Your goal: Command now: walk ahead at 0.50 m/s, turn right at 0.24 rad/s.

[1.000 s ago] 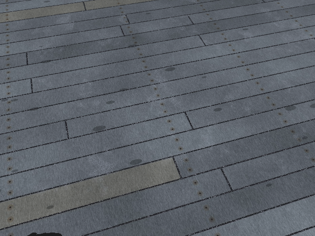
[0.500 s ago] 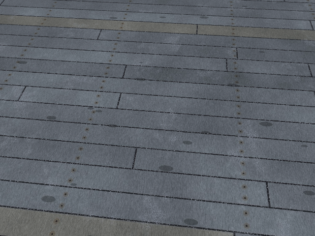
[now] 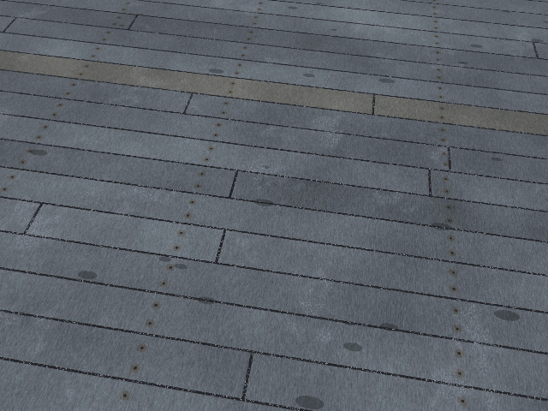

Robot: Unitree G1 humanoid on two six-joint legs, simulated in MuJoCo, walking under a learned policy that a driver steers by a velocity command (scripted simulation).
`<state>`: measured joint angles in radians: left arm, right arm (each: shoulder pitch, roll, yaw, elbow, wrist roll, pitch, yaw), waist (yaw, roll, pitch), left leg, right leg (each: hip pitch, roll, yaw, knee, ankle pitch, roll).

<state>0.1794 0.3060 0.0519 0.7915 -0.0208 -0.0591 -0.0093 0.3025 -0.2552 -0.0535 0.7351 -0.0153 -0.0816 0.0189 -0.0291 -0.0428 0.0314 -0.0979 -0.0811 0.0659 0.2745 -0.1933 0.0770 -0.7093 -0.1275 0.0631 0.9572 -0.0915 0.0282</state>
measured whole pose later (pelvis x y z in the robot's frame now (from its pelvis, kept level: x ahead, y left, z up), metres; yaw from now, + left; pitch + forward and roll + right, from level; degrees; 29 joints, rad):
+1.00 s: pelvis +0.57 -0.11 +0.00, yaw -35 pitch +1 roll +2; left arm 0.20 0.32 0.07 0.64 -0.02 -0.01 -0.01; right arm 0.32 -0.27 -0.06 0.80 -0.01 -0.09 0.00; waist -0.06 -0.05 0.02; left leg -0.12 -0.02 0.11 0.31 -0.22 0.02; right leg -0.67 -0.08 0.06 1.01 -0.21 0.02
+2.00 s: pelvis +0.99 -0.50 +0.00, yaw -41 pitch +2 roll +0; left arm 0.17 0.30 0.05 0.68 0.02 -0.09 0.00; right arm 0.32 -0.28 -0.05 0.75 0.01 -0.06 0.02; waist -0.04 -0.03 0.03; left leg -0.22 -0.11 -0.08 0.36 -0.16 0.09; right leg -0.60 -0.07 0.08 0.94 -0.25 0.04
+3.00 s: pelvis +1.46 -0.73 +0.00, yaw -5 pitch +1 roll +0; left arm 0.12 0.32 0.05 0.72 0.01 -0.10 -0.01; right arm 0.32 -0.28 -0.06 0.67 0.00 -0.04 0.01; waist -0.04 -0.03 0.05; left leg -0.20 -0.11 -0.07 0.36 -0.17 0.10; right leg -0.64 -0.10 0.07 0.95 -0.20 0.05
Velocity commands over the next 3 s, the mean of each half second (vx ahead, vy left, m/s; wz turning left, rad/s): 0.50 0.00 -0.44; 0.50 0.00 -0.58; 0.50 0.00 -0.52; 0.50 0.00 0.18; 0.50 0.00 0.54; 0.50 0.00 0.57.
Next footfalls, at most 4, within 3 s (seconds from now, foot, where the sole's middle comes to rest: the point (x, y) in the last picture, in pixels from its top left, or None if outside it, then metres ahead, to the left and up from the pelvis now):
0.26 right None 0.32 -0.15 -0.78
0.72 left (282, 351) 0.63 -0.03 -0.78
1.24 right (423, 320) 0.71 -0.41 -0.78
1.76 left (423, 214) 1.08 -0.48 -0.78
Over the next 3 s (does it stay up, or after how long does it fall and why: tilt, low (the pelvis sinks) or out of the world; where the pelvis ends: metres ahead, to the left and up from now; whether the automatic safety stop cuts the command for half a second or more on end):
stays up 1.46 -0.73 0.00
